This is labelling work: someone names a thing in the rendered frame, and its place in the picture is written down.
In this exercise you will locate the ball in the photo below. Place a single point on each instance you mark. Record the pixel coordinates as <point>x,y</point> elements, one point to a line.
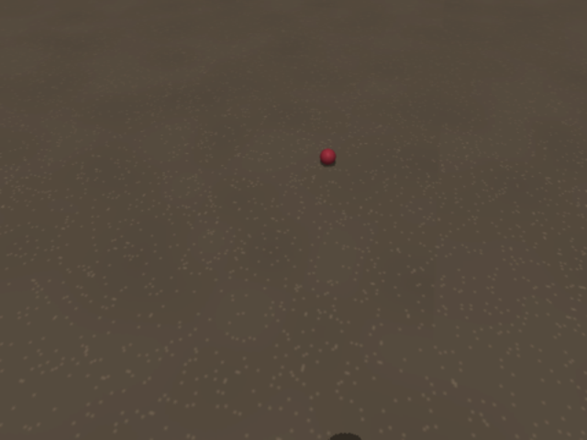
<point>328,156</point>

